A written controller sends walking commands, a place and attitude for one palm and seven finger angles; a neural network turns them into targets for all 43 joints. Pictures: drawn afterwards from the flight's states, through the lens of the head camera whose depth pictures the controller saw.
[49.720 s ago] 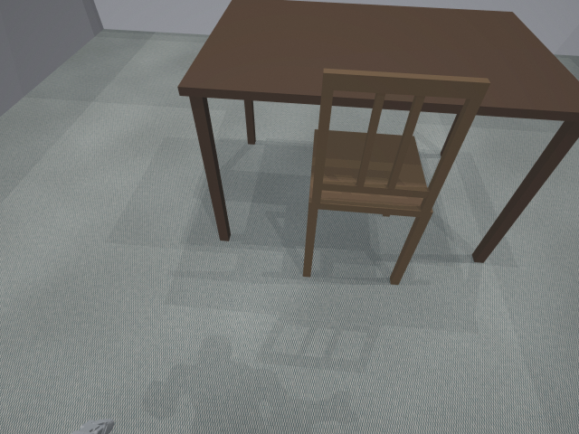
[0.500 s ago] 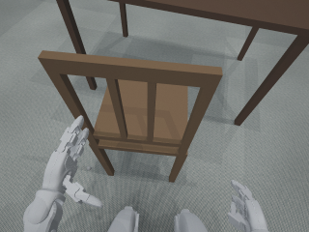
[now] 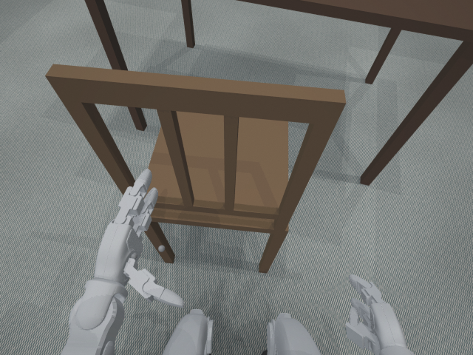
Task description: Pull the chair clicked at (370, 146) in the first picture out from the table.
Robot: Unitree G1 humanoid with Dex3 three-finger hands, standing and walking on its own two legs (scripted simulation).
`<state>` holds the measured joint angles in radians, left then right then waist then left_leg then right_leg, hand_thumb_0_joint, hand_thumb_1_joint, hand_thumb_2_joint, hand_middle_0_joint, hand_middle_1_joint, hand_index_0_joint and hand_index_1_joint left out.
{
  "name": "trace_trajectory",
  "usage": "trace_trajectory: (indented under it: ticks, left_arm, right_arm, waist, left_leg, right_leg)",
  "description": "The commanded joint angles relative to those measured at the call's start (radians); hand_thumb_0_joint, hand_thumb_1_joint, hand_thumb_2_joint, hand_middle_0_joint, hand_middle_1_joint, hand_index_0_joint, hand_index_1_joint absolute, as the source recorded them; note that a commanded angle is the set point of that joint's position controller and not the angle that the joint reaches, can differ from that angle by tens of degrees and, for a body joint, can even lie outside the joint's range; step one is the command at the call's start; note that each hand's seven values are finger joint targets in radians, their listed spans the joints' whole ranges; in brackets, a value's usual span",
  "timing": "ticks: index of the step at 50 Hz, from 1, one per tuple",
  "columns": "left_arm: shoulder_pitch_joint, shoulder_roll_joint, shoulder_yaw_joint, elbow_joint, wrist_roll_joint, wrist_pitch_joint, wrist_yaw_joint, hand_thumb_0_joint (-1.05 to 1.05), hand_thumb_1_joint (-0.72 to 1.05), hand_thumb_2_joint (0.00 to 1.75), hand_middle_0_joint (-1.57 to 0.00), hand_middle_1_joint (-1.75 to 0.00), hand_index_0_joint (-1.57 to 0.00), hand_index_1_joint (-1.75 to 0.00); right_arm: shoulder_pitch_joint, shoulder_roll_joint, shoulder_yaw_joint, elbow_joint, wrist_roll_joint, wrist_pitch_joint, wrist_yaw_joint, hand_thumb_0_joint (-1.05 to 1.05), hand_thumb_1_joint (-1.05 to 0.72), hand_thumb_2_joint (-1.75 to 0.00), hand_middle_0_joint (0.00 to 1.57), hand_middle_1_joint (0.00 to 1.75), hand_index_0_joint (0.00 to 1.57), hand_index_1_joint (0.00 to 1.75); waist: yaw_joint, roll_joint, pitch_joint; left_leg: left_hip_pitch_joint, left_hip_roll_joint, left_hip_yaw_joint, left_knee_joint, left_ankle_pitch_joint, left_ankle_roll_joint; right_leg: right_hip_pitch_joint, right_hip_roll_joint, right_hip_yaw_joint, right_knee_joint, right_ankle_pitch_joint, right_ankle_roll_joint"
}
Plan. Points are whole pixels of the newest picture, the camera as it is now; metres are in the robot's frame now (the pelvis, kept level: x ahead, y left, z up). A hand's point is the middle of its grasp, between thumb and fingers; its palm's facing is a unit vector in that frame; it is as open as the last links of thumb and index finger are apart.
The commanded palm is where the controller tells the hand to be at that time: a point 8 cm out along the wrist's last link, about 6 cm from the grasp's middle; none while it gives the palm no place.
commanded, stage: aim the fingers beside a spindle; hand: left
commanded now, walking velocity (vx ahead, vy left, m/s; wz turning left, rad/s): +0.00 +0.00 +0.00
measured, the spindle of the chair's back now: (180, 165) +0.44 +0.12 +0.02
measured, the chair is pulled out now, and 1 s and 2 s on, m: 0.40 0.40 0.40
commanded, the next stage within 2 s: push the fingers through the gap in 0.76 s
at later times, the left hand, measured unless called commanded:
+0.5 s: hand (173, 249) +0.28 +0.11 +0.03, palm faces -0.11 -0.99 -0.02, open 17.0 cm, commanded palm +0.27 +0.17 +0.03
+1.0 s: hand (170, 239) +0.29 +0.12 +0.02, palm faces -0.10 -0.99 -0.03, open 17.0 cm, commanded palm +0.29 +0.17 +0.03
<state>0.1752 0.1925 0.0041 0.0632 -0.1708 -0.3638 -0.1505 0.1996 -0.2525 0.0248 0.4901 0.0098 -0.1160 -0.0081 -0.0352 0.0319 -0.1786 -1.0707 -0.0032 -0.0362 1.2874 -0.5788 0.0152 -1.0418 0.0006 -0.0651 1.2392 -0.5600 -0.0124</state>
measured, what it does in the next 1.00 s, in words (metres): stands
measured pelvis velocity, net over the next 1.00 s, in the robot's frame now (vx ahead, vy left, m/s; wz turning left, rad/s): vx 0.00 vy -0.01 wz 0.00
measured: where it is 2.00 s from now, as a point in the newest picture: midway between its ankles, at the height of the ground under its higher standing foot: outside the picture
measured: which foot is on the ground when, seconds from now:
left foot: down 0.00-1.00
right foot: down 0.00-1.00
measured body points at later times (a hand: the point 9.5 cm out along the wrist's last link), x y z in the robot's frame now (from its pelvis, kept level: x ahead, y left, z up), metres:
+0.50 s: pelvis +0.00 +0.00 +0.00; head +0.10 +0.00 +0.44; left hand +0.28 +0.17 +0.03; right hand +0.18 -0.24 -0.09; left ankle +0.02 +0.11 -0.62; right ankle +0.02 -0.12 -0.62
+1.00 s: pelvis +0.00 -0.01 -0.01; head +0.10 +0.00 +0.43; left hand +0.29 +0.17 +0.03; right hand +0.18 -0.25 -0.10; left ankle +0.02 +0.11 -0.62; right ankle +0.02 -0.12 -0.62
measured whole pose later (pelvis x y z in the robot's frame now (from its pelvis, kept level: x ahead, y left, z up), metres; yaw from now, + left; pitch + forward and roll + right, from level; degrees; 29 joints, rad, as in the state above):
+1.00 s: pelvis +0.00 -0.01 -0.01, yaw +0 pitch +22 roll -2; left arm 0.11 0.19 -0.01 0.12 -0.14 -0.38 -0.09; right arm 0.20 -0.25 0.02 0.49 0.01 -0.07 0.00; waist -0.04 0.03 -0.18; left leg -1.10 0.00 -0.04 1.31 -0.59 0.01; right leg -1.08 0.00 -0.07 1.27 -0.57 -0.02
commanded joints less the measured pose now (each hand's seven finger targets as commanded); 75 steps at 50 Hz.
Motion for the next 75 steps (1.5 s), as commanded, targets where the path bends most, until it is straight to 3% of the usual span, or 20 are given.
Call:
trace_trajectory:
  ticks: [1,4,6,9,12,16,18,21,24,31,38,41,43,44,50,56,62,65,71,75]
  left_arm:
    - [-0.127,0.058,0.02,-0.206,0.008,-0.066,0.025,0.0,-0.5,0.3,-0.06,-0.08,-0.06,-0.08]
    - [-0.126,0.072,0.037,-0.189,0.019,-0.065,0.045,0.0,-0.5,0.3,-0.06,-0.08,-0.06,-0.08]
    - [-0.153,0.02,-0.018,-0.196,0.023,-0.064,0.05,0.0,-0.5,0.3,-0.06,-0.08,-0.06,-0.08]
    - [-0.144,0.066,0.028,-0.179,0.028,-0.065,0.064,0.0,-0.5,0.3,-0.06,-0.08,-0.06,-0.08]
    - [-0.073,0.067,0.038,-0.202,0.023,-0.066,0.065,0.0,-0.5,0.3,-0.06,-0.08,-0.06,-0.08]
    - [-0.047,0.048,0.019,-0.217,0.023,-0.067,0.064,0.0,-0.5,0.3,-0.06,-0.08,-0.06,-0.08]
    - [-0.085,0.024,-0.016,-0.214,0.026,-0.071,0.06,0.0,-0.5,0.3,-0.06,-0.08,-0.06,-0.08]
    - [-0.108,0.013,-0.041,-0.213,0.035,-0.081,0.06,0.0,-0.5,0.3,-0.06,-0.08,-0.06,-0.08]
    - [-0.12,0.059,-0.001,-0.214,0.037,-0.089,0.07,0.0,-0.5,0.3,-0.06,-0.08,-0.06,-0.08]
    - [-0.124,0.064,0.029,-0.203,0.023,-0.08,0.063,0.0,-0.5,0.3,-0.06,-0.08,-0.06,-0.08]
    - [-0.131,0.035,-0.008,-0.161,0.019,-0.059,0.041,0.0,-0.5,0.3,-0.06,-0.08,-0.06,-0.08]
    - [-0.131,0.046,0.004,-0.17,0.02,-0.067,0.047,0.0,-0.5,0.3,-0.06,-0.08,-0.06,-0.08]
    - [-0.129,0.083,0.051,-0.179,0.015,-0.076,0.056,0.0,-0.5,0.3,-0.06,-0.08,-0.06,-0.08]
    - [-0.14,0.103,0.065,-0.174,0.02,-0.078,0.06,0.0,-0.5,0.3,-0.06,-0.08,-0.06,-0.08]
    - [-0.291,0.065,0.017,-0.134,0.023,-0.082,0.054,0.0,-0.5,0.3,-0.06,-0.08,-0.06,-0.08]
    - [-0.274,0.054,0.019,-0.109,0.021,-0.051,0.048,0.0,-0.5,0.3,-0.06,-0.08,-0.06,-0.08]
    - [-0.343,0.038,0.012,-0.057,0.04,-0.051,0.085,0.0,-0.5,0.3,-0.06,-0.08,-0.06,-0.08]
    - [-0.403,0.063,0.039,-0.027,0.047,-0.064,0.098,0.0,-0.5,0.3,-0.06,-0.08,-0.06,-0.08]
    - [-0.469,0.05,0.031,0.001,0.044,-0.082,0.093,0.0,-0.5,0.3,-0.06,-0.08,-0.06,-0.08]
    - [-0.523,0.063,0.044,0.065,0.046,-0.072,0.087,0.0,-0.5,0.3,-0.06,-0.08,-0.06,-0.08]
  right_arm:
    - [-0.015,-0.127,-0.061,-0.147,-0.003,-0.036,-0.006,0.0,-0.9,-0.9,0.2,0.3,0.2,0.3]
    - [-0.018,-0.13,-0.062,-0.147,-0.006,-0.025,-0.005,0.0,-0.9,-0.9,0.2,0.3,0.2,0.3]
    - [-0.018,-0.123,-0.06,-0.15,-0.005,-0.02,0.0,0.0,-0.9,-0.9,0.2,0.3,0.2,0.3]
    - [-0.011,-0.127,-0.063,-0.147,-0.005,-0.01,-0.001,0.0,-0.9,-0.9,0.2,0.3,0.2,0.3]
    - [-0.01,-0.121,-0.063,-0.163,-0.003,-0.001,0.005,0.0,-0.9,-0.9,0.2,0.3,0.2,0.3]
    - [-0.01,-0.117,-0.063,-0.167,-0.001,0.007,0.007,0.0,-0.9,-0.9,0.2,0.3,0.2,0.3]
    - [-0.01,-0.118,-0.061,-0.161,0.0,0.007,0.005,0.0,-0.9,-0.9,0.2,0.3,0.2,0.3]
    - [-0.012,-0.12,-0.062,-0.159,0.0,0.002,0.0,0.0,-0.9,-0.9,0.2,0.3,0.2,0.3]
    - [-0.014,-0.125,-0.063,-0.155,-0.003,0.0,-0.004,0.0,-0.9,-0.9,0.2,0.3,0.2,0.3]
    - [-0.017,-0.118,-0.06,-0.156,-0.001,0.006,-0.002,0.0,-0.9,-0.9,0.2,0.3,0.2,0.3]
    - [-0.01,-0.127,-0.061,-0.158,0.004,0.008,-0.005,0.0,-0.9,-0.9,0.2,0.3,0.2,0.3]
    - [-0.014,-0.124,-0.06,-0.159,0.002,0.006,-0.004,0.0,-0.9,-0.9,0.2,0.3,0.2,0.3]
    - [-0.009,-0.124,-0.061,-0.155,0.0,0.006,-0.005,0.0,-0.9,-0.9,0.2,0.3,0.2,0.3]
    - [-0.013,-0.127,-0.06,-0.152,-0.001,0.007,-0.005,0.0,-0.9,-0.9,0.2,0.3,0.2,0.3]
    - [-0.01,-0.131,-0.058,-0.121,-0.001,0.002,-0.007,0.0,-0.9,-0.9,0.2,0.3,0.2,0.3]
    - [0.002,-0.135,-0.064,-0.125,0.002,0.013,-0.004,0.0,-0.9,-0.9,0.2,0.3,0.2,0.3]
    - [0.001,-0.132,-0.062,-0.116,-0.001,0.031,0.004,0.0,-0.9,-0.9,0.2,0.3,0.2,0.3]
    - [0.004,-0.133,-0.061,-0.107,-0.006,0.038,0.002,0.0,-0.9,-0.9,0.2,0.3,0.2,0.3]
    - [0.008,-0.135,-0.064,-0.096,-0.005,0.045,0.006,0.0,-0.9,-0.9,0.2,0.3,0.2,0.3]
    - [0.015,-0.139,-0.064,-0.079,-0.002,0.054,0.004,0.0,-0.9,-0.9,0.2,0.3,0.2,0.3]
  waist:
    - [-0.018,0.003,-0.31]
    - [-0.009,-0.009,-0.322]
    - [-0.022,-0.001,-0.319]
    - [-0.013,-0.024,-0.336]
    - [0.008,-0.011,-0.362]
    - [-0.002,-0.021,-0.337]
    - [-0.025,-0.02,-0.304]
    - [-0.034,-0.019,-0.288]
    - [-0.025,-0.021,-0.3]
    - [-0.003,0.007,-0.352]
    - [-0.029,-0.037,-0.3]
    - [-0.018,-0.017,-0.31]
    - [-0.008,-0.027,-0.326]
    - [-0.006,-0.011,-0.321]
    - [-0.04,0.01,-0.319]
    - [-0.017,0.004,-0.381]
    - [-0.031,-0.009,-0.331]
    - [-0.036,-0.03,-0.341]
    - [-0.027,0.013,-0.392]
    - [-0.036,-0.003,-0.373]
  left_leg:
    - [0.221,0.011,-0.017,-0.17,0.301,0.008]
    - [0.208,0.012,-0.018,-0.166,0.305,0.008]
    - [0.217,0.01,-0.019,-0.164,0.309,0.007]
    - [0.206,0.012,-0.016,-0.155,0.312,0.008]
    - [0.221,0.009,-0.007,-0.164,0.341,0.005]
    - [0.212,0.01,-0.008,-0.166,0.339,0.006]
    - [0.206,0.012,-0.011,-0.16,0.317,0.007]
    - [0.204,0.014,-0.016,-0.155,0.286,0.009]
    - [0.189,0.01,-0.014,-0.15,0.275,0.01]
    - [0.2,0.003,-0.001,-0.151,0.313,0.01]
    - [0.179,0.008,-0.006,-0.15,0.275,0.012]
    - [0.181,0.004,-0.002,-0.149,0.28,0.011]
    - [0.18,0.004,-0.001,-0.15,0.291,0.01]
    - [0.171,0.004,-0.001,-0.146,0.296,0.01]
    - [0.183,0.007,-0.006,-0.133,0.28,0.013]
    - [0.248,0.011,-0.02,-0.159,0.368,0.005]
    - [0.23,0.013,-0.021,-0.163,0.329,0.002]
    - [0.203,0.009,-0.013,-0.15,0.312,0.009]
    - [0.255,0.01,-0.019,-0.158,0.351,0.003]
    - [0.231,0.01,-0.017,-0.159,0.33,0.004]
  right_leg:
    - [0.168,-0.007,0.019,-0.157,0.246,-0.022]
    - [0.169,-0.005,0.02,-0.147,0.249,-0.024]
    - [0.16,-0.007,0.018,-0.146,0.254,-0.023]
    - [0.171,-0.005,0.023,-0.142,0.264,-0.024]
    - [0.213,-0.006,0.028,-0.145,0.304,-0.025]
    - [0.213,-0.004,0.026,-0.148,0.309,-0.024]
    - [0.181,-0.005,0.023,-0.151,0.289,-0.022]
    - [0.149,-0.004,0.021,-0.151,0.25,-0.022]
    - [0.16,-0.003,0.029,-0.151,0.239,-0.024]
    - [0.215,-0.007,0.037,-0.151,0.294,-0.026]
    - [0.182,-0.005,0.031,-0.164,0.261,-0.019]
    - [0.189,-0.006,0.035,-0.16,0.264,-0.022]
    - [0.207,-0.005,0.036,-0.157,0.276,-0.023]
    - [0.204,-0.005,0.038,-0.152,0.28,-0.025]
    - [0.156,-0.006,0.036,-0.153,0.254,-0.023]
    - [0.186,-0.009,0.022,-0.141,0.32,-0.025]
    - [0.145,-0.008,0.017,-0.145,0.277,-0.023]
    - [0.158,-0.007,0.027,-0.146,0.278,-0.022]
    - [0.159,-0.009,0.027,-0.14,0.296,-0.026]
    - [0.157,-0.008,0.028,-0.144,0.289,-0.024]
